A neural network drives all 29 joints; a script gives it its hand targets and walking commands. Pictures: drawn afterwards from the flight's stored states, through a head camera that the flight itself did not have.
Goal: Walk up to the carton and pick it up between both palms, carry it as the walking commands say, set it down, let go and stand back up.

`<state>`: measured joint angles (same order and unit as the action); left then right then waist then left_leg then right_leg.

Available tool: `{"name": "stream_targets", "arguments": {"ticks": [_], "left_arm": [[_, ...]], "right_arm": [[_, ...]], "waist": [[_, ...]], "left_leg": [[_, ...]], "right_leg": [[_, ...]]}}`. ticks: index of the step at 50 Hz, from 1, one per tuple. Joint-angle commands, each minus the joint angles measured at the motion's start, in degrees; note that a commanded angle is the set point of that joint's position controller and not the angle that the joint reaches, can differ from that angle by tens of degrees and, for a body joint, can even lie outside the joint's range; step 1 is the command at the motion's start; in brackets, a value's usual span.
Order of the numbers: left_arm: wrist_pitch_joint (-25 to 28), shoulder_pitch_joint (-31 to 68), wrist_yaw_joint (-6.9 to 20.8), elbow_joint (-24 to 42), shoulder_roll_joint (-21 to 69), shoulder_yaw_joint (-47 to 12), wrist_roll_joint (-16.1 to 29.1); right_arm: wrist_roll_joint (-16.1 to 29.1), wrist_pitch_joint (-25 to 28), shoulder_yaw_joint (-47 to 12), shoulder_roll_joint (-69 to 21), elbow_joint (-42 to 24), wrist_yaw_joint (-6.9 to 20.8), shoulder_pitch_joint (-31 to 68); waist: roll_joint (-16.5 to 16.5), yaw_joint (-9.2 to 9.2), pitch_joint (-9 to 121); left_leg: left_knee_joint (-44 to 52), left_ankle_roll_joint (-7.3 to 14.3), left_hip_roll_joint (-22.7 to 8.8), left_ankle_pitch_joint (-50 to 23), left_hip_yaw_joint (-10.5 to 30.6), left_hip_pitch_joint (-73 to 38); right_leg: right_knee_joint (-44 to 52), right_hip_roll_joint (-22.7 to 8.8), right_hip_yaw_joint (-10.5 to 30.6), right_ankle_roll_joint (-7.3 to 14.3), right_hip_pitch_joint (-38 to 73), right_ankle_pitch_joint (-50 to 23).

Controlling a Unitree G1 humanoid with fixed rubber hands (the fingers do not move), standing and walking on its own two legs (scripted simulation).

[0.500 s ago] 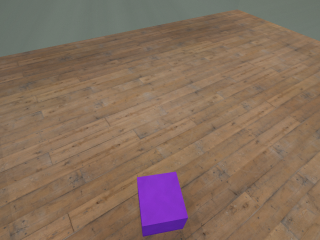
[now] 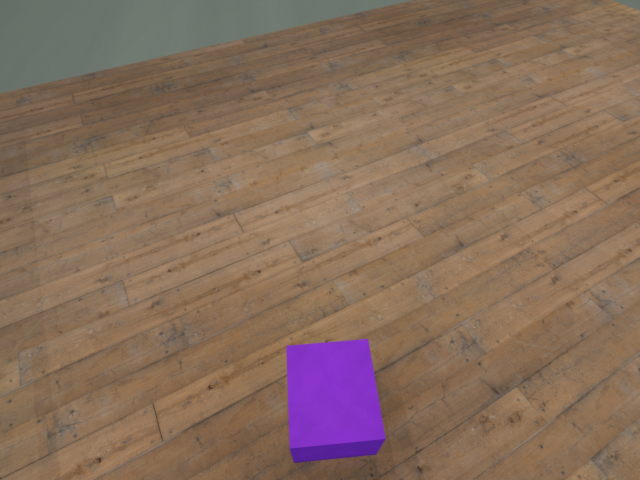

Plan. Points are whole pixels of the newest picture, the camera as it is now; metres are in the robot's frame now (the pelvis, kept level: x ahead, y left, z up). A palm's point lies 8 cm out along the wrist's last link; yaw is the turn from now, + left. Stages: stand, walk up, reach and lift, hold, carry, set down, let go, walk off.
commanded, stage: walk up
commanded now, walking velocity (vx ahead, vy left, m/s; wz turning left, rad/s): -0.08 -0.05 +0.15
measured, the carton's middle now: (331, 400) +0.41 -0.02 -0.67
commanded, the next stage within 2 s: stand in 0.98 s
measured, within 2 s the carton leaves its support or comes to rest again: neither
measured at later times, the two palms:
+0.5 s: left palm out of the picture -0.01 +0.24 -0.14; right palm out of the picture +0.04 -0.24 -0.12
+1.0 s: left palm out of the picture -0.02 +0.24 -0.14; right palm out of the picture -0.01 -0.21 -0.14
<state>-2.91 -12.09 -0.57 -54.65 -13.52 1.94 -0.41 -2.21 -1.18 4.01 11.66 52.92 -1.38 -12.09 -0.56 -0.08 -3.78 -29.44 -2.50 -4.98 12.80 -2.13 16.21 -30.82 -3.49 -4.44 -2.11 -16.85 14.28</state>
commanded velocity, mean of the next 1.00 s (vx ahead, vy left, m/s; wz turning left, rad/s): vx -0.02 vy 0.01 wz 0.05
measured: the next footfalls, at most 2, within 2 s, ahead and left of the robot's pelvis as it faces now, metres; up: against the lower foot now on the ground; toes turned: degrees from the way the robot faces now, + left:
right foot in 0.02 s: +0.06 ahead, -0.14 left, +0.00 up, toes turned +13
left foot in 0.40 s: -0.03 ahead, +0.10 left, +0.00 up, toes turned +6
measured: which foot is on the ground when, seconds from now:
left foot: down 0.00-0.02, up 0.04-0.38, down 0.40-1.00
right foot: up 0.00-0.00, down 0.02-1.00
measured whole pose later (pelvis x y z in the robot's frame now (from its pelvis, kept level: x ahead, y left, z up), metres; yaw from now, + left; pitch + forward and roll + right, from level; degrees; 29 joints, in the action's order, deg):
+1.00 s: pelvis +0.00 +0.01 +0.01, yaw +4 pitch -1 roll -1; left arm -0.6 -13.8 -2.0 -64.7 -9.7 0.7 -0.4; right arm -0.7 1.5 0.2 8.7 64.4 -2.4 -17.3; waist -0.4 -0.6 -2.8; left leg -22.8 1.8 0.5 18.1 -2.2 3.3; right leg -22.4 -4.3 -6.0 -2.3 -11.2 9.3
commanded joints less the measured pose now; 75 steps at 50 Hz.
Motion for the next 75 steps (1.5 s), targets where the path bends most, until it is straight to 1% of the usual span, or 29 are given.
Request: {"name": "stream_targets", "arguments": {"ticks": [1, 2, 3, 4, 5, 6, 7, 8, 9, 11, 13, 15, 18, 19, 20, 21, 22, 24, 27, 40, 59, 60, 61, 62, 63, 66, 68, 71, 75], "left_arm": [[2.8, -9.6, -0.8, 1.6, -8.0, 1.5, -0.5], [3.2, -8.6, -1.1, 3.1, -14.4, 2.8, -1.3], [3.1, -7.3, -1.2, 4.1, -14.5, 2.9, -0.9], [3.1, -5.7, -1.3, 4.6, -11.4, 2.5, -1.1], [2.7, -1.8, -1.5, 5.9, -9.7, 2.0, -0.9], [2.6, -0.3, -1.8, 6.4, -8.2, 1.6, -0.6], [2.9, -1.5, -1.9, 6.4, -7.6, 1.6, -0.7], [2.9, -3.3, -1.9, 6.0, -7.8, 1.7, -0.6], [3.1, -2.9, -1.7, 6.2, -7.1, 1.7, -0.6], [3.0, -3.5, -1.6, 6.0, -7.1, 1.8, -0.9], [2.7, -3.6, -1.3, 4.9, -6.4, 1.6, -1.1], [2.4, -4.6, -0.6, 3.5, -6.9, 1.9, -2.0], [1.9, -4.1, -0.4, 2.3, -8.7, 2.3, -1.2], [2.1, -5.2, -0.3, 1.7, -6.4, 1.5, -1.0], [2.4, -6.4, -0.1, 1.1, -2.7, 0.5, -0.9], [2.5, -4.1, 0.1, 1.9, -0.5, -0.7, -0.4], [2.4, -1.9, 0.1, 1.3, -1.5, -0.1, 0.1], [2.8, -3.1, 0.2, -0.2, -2.8, -0.1, -0.2], [2.9, -3.5, 0.1, -2.3, -2.6, 0.0, -0.3], [2.7, -4.7, -1.1, -7.7, -0.9, -0.6, -0.1], [2.5, -6.4, -1.8, -10.8, 0.0, -0.5, 0.1], [2.3, 13.8, -1.9, 9.3, -2.1, -4.7, 7.1], [-1.4, 33.9, -3.0, 26.5, -4.8, -3.4, 5.4], [-5.9, 30.5, -3.3, 24.9, -4.8, -1.4, 4.1], [-11.3, 23.2, -3.0, 21.6, -5.4, -1.5, 5.8], [-28.0, 11.7, -2.5, 15.0, -2.8, -4.2, 6.1], [-34.5, 5.6, -2.0, 15.0, -2.1, -3.3, 5.6], [-35.8, 2.1, 0.2, 18.8, -1.2, -2.1, 2.8], [-31.0, 9.4, 1.9, 26.5, -1.7, 0.6, -1.0]], "right_arm": [[0.5, -0.6, 1.0, 4.1, -2.5, 0.2, -5.1], [0.6, -1.7, 0.5, 3.8, -3.9, -0.2, -3.9], [0.7, -3.0, 1.2, 5.8, -4.2, -0.2, -2.2], [0.6, -3.3, 1.0, 5.7, -3.3, 0.1, -3.0], [0.6, -3.2, 1.2, 6.3, -3.1, 0.4, -2.9], [0.6, -3.3, 1.6, 6.9, -2.5, 0.6, -3.3], [0.5, -3.6, 1.7, 6.9, -1.9, 0.9, -4.2], [0.5, -3.9, 1.6, 6.8, -1.9, 1.1, -4.3], [0.5, -3.8, 0.8, 6.1, -1.7, 1.0, -3.8], [0.8, -4.0, 0.1, 5.3, -1.9, 1.2, -2.1], [1.5, -3.5, -1.2, 3.9, -1.8, 1.2, -1.6], [1.9, -2.6, -2.3, 3.6, -1.3, 1.0, -1.6], [2.2, -0.6, -2.1, 4.6, 0.8, 0.7, -5.8], [2.3, 0.3, -1.8, 5.8, 1.5, 0.4, -6.6], [2.0, 1.1, -1.9, 7.1, 2.0, 0.2, -7.4], [1.8, 1.6, -1.8, 8.5, 1.5, 0.1, -4.8], [1.7, 1.7, -1.9, 7.5, 1.9, 0.2, -3.1], [1.9, 2.0, -2.7, 5.8, 2.8, 0.1, -1.7], [1.9, 2.6, -2.9, 4.3, 4.7, -0.2, -3.9], [1.6, 3.2, -3.0, 2.7, 9.4, -0.9, -8.3], [1.4, 2.5, -3.0, 1.4, 12.1, -1.5, -9.3], [8.0, 1.2, -4.3, 4.6, -8.0, -1.2, 10.8], [7.0, -3.5, -2.2, 6.3, -25.7, -1.5, 30.9], [7.4, -8.1, -4.1, 9.3, -28.0, -1.8, 31.7], [7.5, -14.2, -3.2, 9.8, -24.0, -1.4, 23.7], [7.9, -31.9, -3.1, 5.9, -15.4, -1.6, 8.1], [8.2, -37.5, -4.3, 2.4, -15.6, -0.7, 3.8], [5.6, -38.9, -2.8, 0.8, -21.1, -0.7, 1.7], [1.2, -34.0, 0.6, 0.9, -27.8, 0.2, 4.7]], "waist": [[5.7, -1.5, 5.6], [16.3, -2.34, 5.4], [13.5, -1.64, 4.8], [11.9, -0.97, 5.5], [13.2, 0.22, 3.3], [13.0, 0.84, 3.5], [11.3, 0.75, 5.6], [9.7, 0.62, 7.2], [11.1, 0.25, 8.2], [12.7, -0.36, 5.2], [15.0, -1.03, 4.8], [14.2, -2.52, 4.5], [9.6, 0.42, 4.7], [6.0, 0.83, 4.6], [-0.1, 0.59, 4.6], [-7.8, 0.09, 0.9], [-6.5, -0.13, -2.1], [-5.9, -0.87, -1.5], [-5.1, -0.71, -0.5], [-0.9, -0.82, 0.6], [-0.4, -0.63, -0.2], [-2.7, 0.33, 9.4], [-4.4, 2.28, 10.2], [-4.3, -3.07, 10.4], [-3.4, -0.82, 9.2], [-2.4, 0.35, 4.2], [0.9, 0.21, 12.8], [1.8, -0.33, 19.2], [-0.8, 0.08, 19.6]], "left_leg": [[-10.2, 2.8, 1.0, 2.1, 0.9, 5.6], [-21.3, 0.5, 5.8, 22.2, 0.3, 12.9], [-30.6, 0.2, 5.1, 23.9, 4.4, 12.0], [-33.3, 0.7, 4.0, 18.5, 5.6, 11.8], [-35.7, 0.5, 4.2, 14.6, 4.7, 12.3], [-37.3, 0.1, 4.4, 11.7, 4.5, 11.8], [-39.1, -0.5, 4.9, 10.2, 3.8, 11.7], [-39.9, -0.9, 5.1, 10.0, 3.9, 11.5], [-37.6, -0.7, 5.1, 8.8, 2.5, 10.9], [-29.3, -0.5, 5.2, 9.3, 1.3, 11.6], [-18.1, 0.1, 5.8, 11.2, 0.3, 6.1], [-8.0, 0.7, 5.7, 12.0, 0.7, 1.6], [8.5, 1.8, 5.5, 1.3, -1.6, -6.6], [10.7, 2.9, 2.7, -1.3, 0.0, -10.1], [13.7, 3.8, -3.5, -1.0, 7.4, -12.5], [16.2, 6.0, -7.5, -1.4, 12.6, -7.7], [17.8, 7.1, -6.7, -0.5, 12.5, -3.5], [16.1, 6.3, -3.8, -2.0, 8.1, -3.8], [15.1, 5.6, -2.5, -3.2, 6.2, -4.6], [11.7, 4.8, -1.9, -13.2, 4.1, -5.9], [11.3, 4.0, -1.4, -11.3, 3.0, -5.2], [3.8, 4.7, 1.6, 11.0, 1.0, 22.0], [0.8, 3.8, 1.3, 14.8, 0.3, 22.2], [1.5, 4.1, 1.0, 18.4, 0.1, 25.6], [2.4, 4.5, 0.7, 20.5, 0.4, 27.1], [3.6, 4.9, 1.0, 13.0, 2.6, 28.6], [-0.6, 4.8, 3.5, -5.3, 3.4, 21.8], [-2.2, 5.3, 4.8, -17.7, 4.6, 18.2], [-4.5, 4.2, 5.6, -18.3, 2.6, 16.6]], "right_leg": [[13.6, -12.8, 12.9, 1.8, 10.0, -11.4], [15.9, -26.5, 25.8, 7.7, 5.9, -22.8], [14.6, -25.9, 23.0, 10.8, 3.7, -32.1], [15.7, -21.7, 18.1, 9.7, 3.6, -20.2], [14.6, -18.4, 12.9, 8.9, 1.4, -19.1], [12.3, -16.2, 9.0, 8.6, 1.7, -24.4], [11.1, -15.9, 7.5, 8.4, 3.4, -26.8], [10.9, -16.4, 8.1, 8.3, 4.5, -26.4], [12.4, -14.4, 6.3, 8.0, 4.3, -16.6], [13.4, -13.6, 7.0, 7.5, 5.4, -12.4], [15.2, -11.3, 6.5, 8.2, 5.0, -9.4], [19.1, -11.8, 9.4, 9.7, 5.3, 1.9], [16.3, -11.6, 8.1, 7.2, 5.4, 0.4], [13.4, -9.2, 6.4, 5.7, 3.7, 0.3], [9.4, -5.7, 5.6, 4.4, 0.6, 1.6], [8.6, -0.8, 1.1, 2.4, -1.5, -0.1], [9.9, -0.3, 1.4, 2.1, 2.0, -1.5], [10.9, -1.5, 2.0, 2.3, 5.8, -6.2], [11.3, -2.6, 1.9, 2.4, 8.2, -8.1], [10.4, -3.7, 0.9, 1.9, 10.7, -12.6], [9.1, -4.6, 1.0, 2.5, 11.3, -15.4], [-0.5, 3.1, 1.5, 5.2, 2.5, 3.8], [-2.7, 2.0, 2.2, 5.8, 3.2, 5.5], [-4.1, 2.3, 0.4, 4.8, 4.8, 6.8], [-5.3, 2.4, -0.9, 5.3, 7.0, 5.9], [-5.9, 3.0, 1.6, 4.7, 8.3, -7.3], [-5.7, 4.7, 4.0, 4.7, 7.4, -17.9], [-5.6, 5.2, 6.5, 5.2, 9.7, -31.3], [-6.4, 4.1, 8.0, 4.1, 5.5, -32.3]]}}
